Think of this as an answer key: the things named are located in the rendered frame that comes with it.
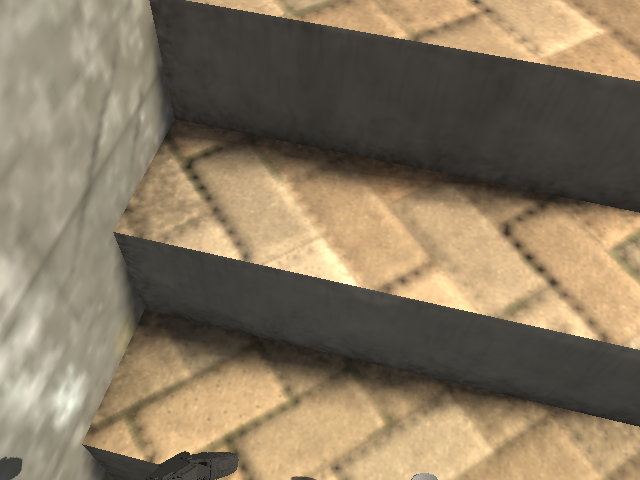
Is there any robot left hand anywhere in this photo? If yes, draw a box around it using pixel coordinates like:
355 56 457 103
145 451 239 480

